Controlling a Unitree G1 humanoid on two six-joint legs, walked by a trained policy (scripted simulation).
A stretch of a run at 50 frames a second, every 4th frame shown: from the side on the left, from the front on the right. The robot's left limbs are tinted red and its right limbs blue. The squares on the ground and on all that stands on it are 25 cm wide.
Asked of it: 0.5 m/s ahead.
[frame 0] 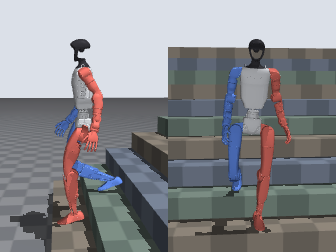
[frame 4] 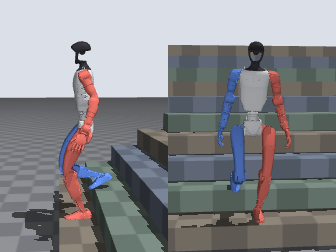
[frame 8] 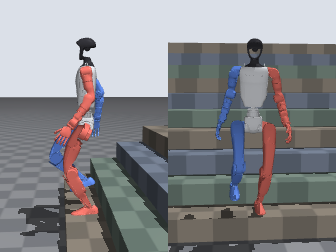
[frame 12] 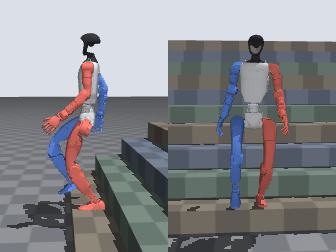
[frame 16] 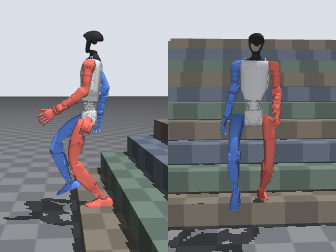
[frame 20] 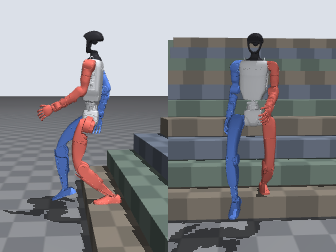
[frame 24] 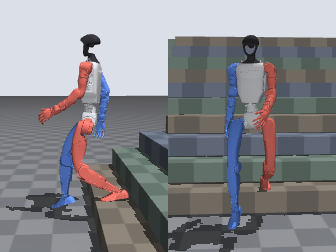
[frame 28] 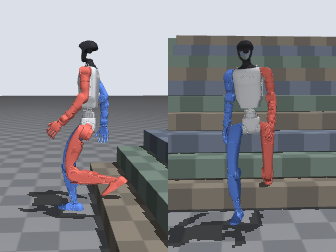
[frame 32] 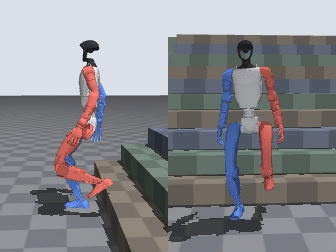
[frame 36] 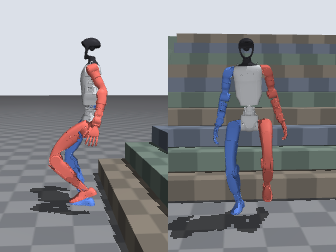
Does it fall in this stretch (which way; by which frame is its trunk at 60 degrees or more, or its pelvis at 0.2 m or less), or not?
no
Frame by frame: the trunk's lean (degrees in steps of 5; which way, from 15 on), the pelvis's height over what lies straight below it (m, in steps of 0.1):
0: 5, 0.8
4: 5, 0.8
8: 0, 0.7
12: 5, 0.7
16: 5, 0.7
20: 5, 0.7
24: 0, 0.8
28: 5, 0.8
32: 5, 0.7
36: 5, 0.7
